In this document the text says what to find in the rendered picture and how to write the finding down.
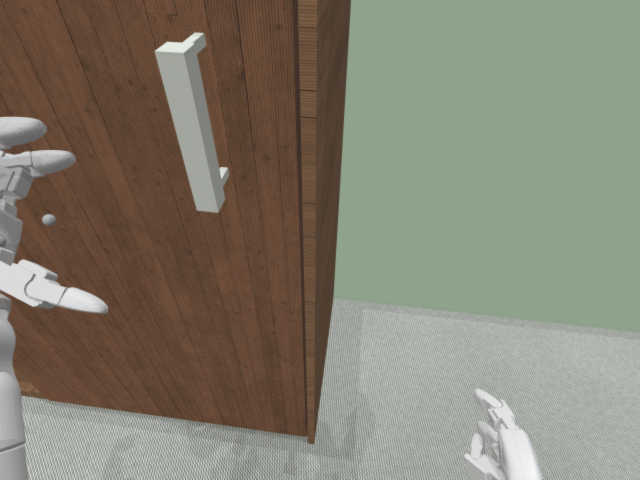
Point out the wardrobe door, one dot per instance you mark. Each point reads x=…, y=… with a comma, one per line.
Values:
x=206, y=311
x=19, y=376

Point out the left robot forearm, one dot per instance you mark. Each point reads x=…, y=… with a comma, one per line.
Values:
x=13, y=464

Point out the robot left hand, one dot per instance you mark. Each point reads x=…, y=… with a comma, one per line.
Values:
x=28, y=281

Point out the handle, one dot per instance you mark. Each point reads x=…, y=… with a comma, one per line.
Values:
x=181, y=76

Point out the robot right hand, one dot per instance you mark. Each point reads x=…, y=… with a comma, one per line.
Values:
x=512, y=450

